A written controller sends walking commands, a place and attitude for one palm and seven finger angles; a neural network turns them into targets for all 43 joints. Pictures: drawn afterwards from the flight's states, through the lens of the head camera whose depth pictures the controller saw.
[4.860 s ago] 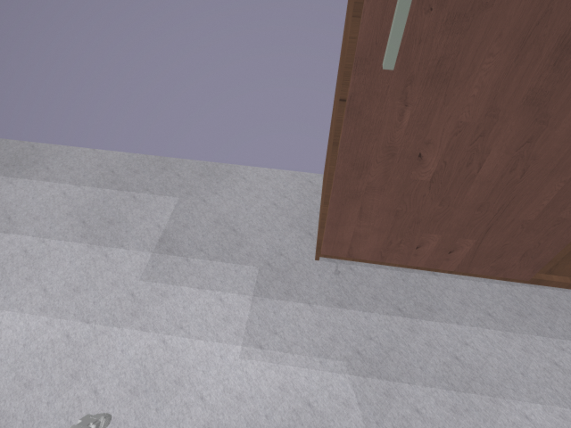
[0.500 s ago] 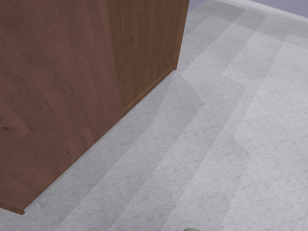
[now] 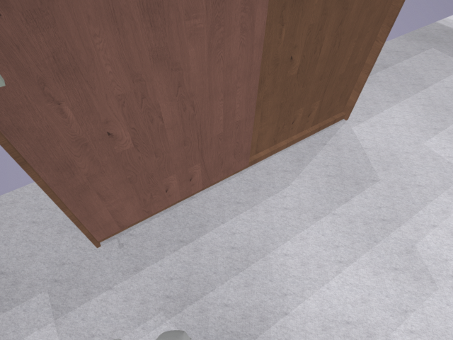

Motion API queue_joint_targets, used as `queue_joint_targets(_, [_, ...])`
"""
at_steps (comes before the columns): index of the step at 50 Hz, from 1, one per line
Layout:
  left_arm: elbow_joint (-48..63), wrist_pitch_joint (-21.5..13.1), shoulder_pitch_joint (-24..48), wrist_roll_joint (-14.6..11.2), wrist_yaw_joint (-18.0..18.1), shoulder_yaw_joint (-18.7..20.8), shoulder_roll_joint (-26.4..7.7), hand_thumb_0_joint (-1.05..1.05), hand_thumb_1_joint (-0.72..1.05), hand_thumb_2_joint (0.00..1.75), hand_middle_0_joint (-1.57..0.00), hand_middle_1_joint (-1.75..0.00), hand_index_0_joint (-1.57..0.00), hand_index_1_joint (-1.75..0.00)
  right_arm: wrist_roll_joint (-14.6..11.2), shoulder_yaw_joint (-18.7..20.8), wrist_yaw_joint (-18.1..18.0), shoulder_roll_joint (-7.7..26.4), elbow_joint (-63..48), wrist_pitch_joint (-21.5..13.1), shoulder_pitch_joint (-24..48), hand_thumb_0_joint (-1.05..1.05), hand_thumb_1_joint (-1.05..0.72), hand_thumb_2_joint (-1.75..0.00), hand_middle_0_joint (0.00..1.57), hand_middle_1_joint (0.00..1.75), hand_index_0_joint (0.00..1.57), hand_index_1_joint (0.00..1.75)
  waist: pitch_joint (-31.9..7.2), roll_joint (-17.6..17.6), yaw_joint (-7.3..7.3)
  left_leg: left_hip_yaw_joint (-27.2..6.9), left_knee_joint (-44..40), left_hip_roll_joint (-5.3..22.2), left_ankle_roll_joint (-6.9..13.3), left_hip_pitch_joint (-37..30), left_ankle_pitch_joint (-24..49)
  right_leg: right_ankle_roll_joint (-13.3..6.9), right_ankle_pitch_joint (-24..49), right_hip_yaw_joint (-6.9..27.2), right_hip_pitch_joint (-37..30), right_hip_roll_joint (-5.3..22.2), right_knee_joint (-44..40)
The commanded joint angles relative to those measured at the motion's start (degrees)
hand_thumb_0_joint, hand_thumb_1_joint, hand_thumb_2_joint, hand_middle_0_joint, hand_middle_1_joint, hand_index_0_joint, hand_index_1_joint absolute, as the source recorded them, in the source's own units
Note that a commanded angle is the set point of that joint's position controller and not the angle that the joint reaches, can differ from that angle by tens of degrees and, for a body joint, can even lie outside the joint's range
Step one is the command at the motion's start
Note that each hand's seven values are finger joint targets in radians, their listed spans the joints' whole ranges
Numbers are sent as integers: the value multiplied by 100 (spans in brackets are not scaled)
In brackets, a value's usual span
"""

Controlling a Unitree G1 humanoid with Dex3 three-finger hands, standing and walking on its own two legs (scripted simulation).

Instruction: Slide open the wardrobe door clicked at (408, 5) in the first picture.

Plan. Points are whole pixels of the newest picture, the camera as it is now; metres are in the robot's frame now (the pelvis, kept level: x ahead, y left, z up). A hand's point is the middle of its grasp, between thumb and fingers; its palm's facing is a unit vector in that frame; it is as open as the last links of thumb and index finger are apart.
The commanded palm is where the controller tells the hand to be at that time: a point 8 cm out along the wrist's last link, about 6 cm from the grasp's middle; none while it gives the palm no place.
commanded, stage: turn to face it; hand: left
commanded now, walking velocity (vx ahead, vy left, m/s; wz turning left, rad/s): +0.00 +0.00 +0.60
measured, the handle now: out of the picture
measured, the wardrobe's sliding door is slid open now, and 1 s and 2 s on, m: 0.00 0.00 0.00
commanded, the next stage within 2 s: take the last steps up to it in 0.96 s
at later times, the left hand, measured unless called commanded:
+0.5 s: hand out of the picture +0.06 +0.23 -0.14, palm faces +0.30 -0.91 -0.30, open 7.4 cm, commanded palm none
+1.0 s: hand out of the picture -0.13 +0.22 -0.18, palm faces +0.55 -0.80 -0.24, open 7.4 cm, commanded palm none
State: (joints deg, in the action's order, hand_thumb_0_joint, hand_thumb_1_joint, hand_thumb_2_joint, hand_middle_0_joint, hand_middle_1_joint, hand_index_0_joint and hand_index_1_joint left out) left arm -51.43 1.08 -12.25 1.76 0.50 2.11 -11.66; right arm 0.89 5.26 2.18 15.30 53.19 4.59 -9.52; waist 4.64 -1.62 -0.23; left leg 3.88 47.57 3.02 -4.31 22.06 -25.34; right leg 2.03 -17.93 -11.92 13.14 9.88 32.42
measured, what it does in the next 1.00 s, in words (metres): steps on the spot, turning left: left foot, then right foot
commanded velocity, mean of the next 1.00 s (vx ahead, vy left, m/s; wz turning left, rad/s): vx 0.00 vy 0.00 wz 0.46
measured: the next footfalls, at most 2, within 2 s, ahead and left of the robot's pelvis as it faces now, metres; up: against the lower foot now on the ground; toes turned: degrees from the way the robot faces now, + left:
left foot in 0.06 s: +0.03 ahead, +0.14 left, +0.00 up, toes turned +9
right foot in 0.48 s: +0.07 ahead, -0.11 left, +0.00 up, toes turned +13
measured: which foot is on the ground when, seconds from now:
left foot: up 0.00-0.04, down 0.06-0.48, up 0.50-0.86, down 0.88-1.00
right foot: down 0.00-0.06, up 0.08-0.46, down 0.48-0.88, up 0.90-1.00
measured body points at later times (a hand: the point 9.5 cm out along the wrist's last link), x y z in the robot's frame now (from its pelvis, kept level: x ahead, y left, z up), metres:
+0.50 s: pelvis +0.00 -0.01 -0.01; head +0.04 -0.02 +0.44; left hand +0.04 +0.28 -0.12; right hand +0.14 -0.23 -0.16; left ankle -0.01 +0.13 -0.73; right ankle +0.04 -0.12 -0.74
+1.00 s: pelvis -0.03 +0.02 +0.00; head -0.02 +0.07 +0.44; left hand -0.16 +0.26 -0.17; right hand +0.20 -0.14 -0.12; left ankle -0.07 +0.11 -0.73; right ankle +0.02 -0.12 -0.68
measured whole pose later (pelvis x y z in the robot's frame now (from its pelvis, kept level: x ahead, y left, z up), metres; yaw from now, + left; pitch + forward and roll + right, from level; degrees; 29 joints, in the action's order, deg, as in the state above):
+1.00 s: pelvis -0.03 +0.02 +0.00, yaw +30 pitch -1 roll -1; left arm -57.0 4.1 -14.7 0.9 0.9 4.1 -15.8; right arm 1.1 2.2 0.4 11.3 53.2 1.2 -7.4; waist 5.0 -3.5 -2.0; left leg 3.9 32.9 1.1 1.8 15.0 -17.4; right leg 3.7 -28.6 -5.0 23.3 6.8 58.5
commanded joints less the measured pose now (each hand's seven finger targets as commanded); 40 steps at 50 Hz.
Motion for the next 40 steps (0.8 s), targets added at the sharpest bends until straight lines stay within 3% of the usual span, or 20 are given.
queue_joint_targets(1, [287,-26,-186,-50,80,426,-1405,0,90,90,-20,-30,-20,-30,-5,21,-53,430,-521,-290,-78,0,-90,-90,20,30,20,30,-817,-928,47,383,-1851,-213,163,-833,1028,-369,2515,400,-448,977,3])
queue_joint_targets(2, [334,1,-208,-85,61,405,-1227,0,90,90,-20,-30,-20,-30,2,107,-53,804,-467,-351,-416,0,-90,-90,20,30,20,30,-1106,-33,247,-290,-2496,318,367,-1886,1990,-70,1793,207,348,764,1028])
queue_joint_targets(3, [598,8,-127,-125,5,320,-775,0,90,90,-20,-30,-20,-30,43,277,-94,1505,-461,-398,-737,0,-90,-90,20,30,20,30,-1168,1981,433,-2425,-2530,1974,1156,-2730,4429,412,-1483,70,2145,-62,2356])
queue_joint_targets(4, [741,59,315,-61,39,253,-776,0,90,90,-20,-30,-20,-30,7,297,-146,1634,-293,-375,-1138,0,-90,-90,20,30,20,30,-1215,1573,629,-2451,-2498,2331,1595,-2514,5238,343,-1984,679,2316,-138,3110])
queue_joint_targets(5, [664,77,406,-79,80,287,-691,0,90,90,-20,-30,-20,-30,2,255,-231,1465,-218,-415,-1106,0,-90,-90,20,30,20,30,-1374,1904,571,-2290,-2402,1989,1512,-2484,5213,333,-1680,1031,2367,-159,3418])
queue_joint_targets(6, [591,63,527,-102,63,316,-784,0,90,90,-20,-30,-20,-30,25,191,-276,1243,-302,-405,-779,0,-90,-90,20,30,20,30,-1047,1850,514,-1979,-2448,1666,1440,-1979,4736,335,-1315,1126,2287,-170,3585])
queue_joint_targets(8, [404,61,304,-95,-6,352,-792,0,90,90,-20,-30,-20,-30,47,77,-282,947,-492,-425,-124,0,-90,-90,20,30,20,30,-750,1264,187,-1473,-2577,1211,1234,-1424,4003,365,-710,1096,1984,-199,3520])
queue_joint_targets(9, [352,74,205,-92,-16,352,-799,0,90,90,-20,-30,-20,-30,45,70,-276,920,-531,-430,-15,0,-90,-90,20,30,20,30,-733,1159,135,-1370,-2638,1080,1200,-1319,3780,376,-570,1082,1835,-243,3383])
queue_joint_targets(17, [519,39,423,-132,35,287,-682,0,90,90,-20,-30,-20,-30,65,151,-255,981,-461,-350,-190,0,-90,-90,20,30,20,30,-819,1071,242,-2083,-2504,983,1400,-1474,3679,366,-797,1090,1213,-650,1514])
queue_joint_targets(21, [464,-46,-81,-175,78,297,-721,0,90,90,-20,-30,-20,-30,33,197,-232,951,-555,-302,74,0,-90,-90,20,30,20,30,-890,1090,-36,-2267,-2057,660,1133,-725,3522,266,124,953,-143,-864,-187])
queue_joint_targets(22, [428,-99,-317,-151,101,329,-913,0,90,90,-20,-30,-20,-30,-5,181,-207,836,-599,-303,127,0,-90,-90,20,30,20,30,-947,767,-176,-2174,-1732,421,889,-254,2972,214,641,1122,-830,-652,-988])
queue_joint_targets(23, [424,-160,-499,-57,155,428,-1366,0,90,90,-20,-30,-20,-30,-50,138,-169,466,-681,-316,37,0,-90,-90,20,30,20,30,-1030,-541,-253,-1442,-686,-209,466,814,1333,-142,868,2271,-1667,636,-1570])
queue_joint_targets(24, [490,-149,-420,-19,153,459,-1712,0,90,90,-20,-30,-20,-30,-15,110,-164,302,-834,-318,45,0,-90,-90,20,30,20,30,-896,-1544,-239,-679,570,-757,169,1362,-880,-828,1604,3222,-1393,1867,-1628])
queue_joint_targets(25, [541,-158,-284,-56,183,468,-1559,0,90,90,-20,-30,-20,-30,55,172,-172,542,-766,-229,107,0,-90,-90,20,30,20,30,-767,-1593,-246,-1000,1474,-413,235,1213,-887,-1029,1214,3100,-669,1848,-1708])
queue_joint_targets(27, [655,-119,345,-54,181,362,-1159,0,90,90,-20,-30,-20,-30,53,178,-101,504,-558,-155,59,0,-90,-90,20,30,20,30,-227,-774,85,-834,2314,-199,181,1199,-152,-919,945,2263,-101,1261,-1604])
queue_joint_targets(28, [692,-141,508,-37,170,300,-1021,0,90,90,-20,-30,-20,-30,66,147,-59,412,-460,-142,-31,0,-90,-90,20,30,20,30,-100,-691,178,-683,2403,-144,121,1122,151,-813,1185,1716,8,998,-1469])
queue_joint_targets(30, [649,-170,334,-33,160,272,-970,0,90,90,-20,-30,-20,-30,55,99,-37,328,-403,-125,-91,0,-90,-90,20,30,20,30,-211,-853,123,-478,2180,-150,41,1034,313,-743,1561,1255,-194,840,-1386])
queue_joint_targets(35, [334,-150,-339,-2,140,309,-1178,0,90,90,-20,-30,-20,-30,17,-15,-49,208,-488,-150,432,0,-90,-90,20,30,20,30,-380,-967,-208,-107,730,-170,-3,713,-1,-867,2672,1049,-779,946,-1143])
queue_joint_targets(38, [224,-126,-410,19,137,372,-1309,0,90,90,-20,-30,-20,-30,-24,-77,-75,169,-487,-208,451,0,-90,-90,20,30,20,30,-525,-1134,-271,93,-141,-177,74,215,-110,-909,3090,961,-819,1066,-887])
queue_joint_targets(40, [154,-103,-372,12,128,379,-1340,0,90,90,-20,-30,-20,-30,-33,-98,-103,161,-418,-256,225,0,-90,-90,20,30,20,30,-661,-1052,-156,239,-907,-270,141,-224,221,-767,3222,835,-807,1011,-617])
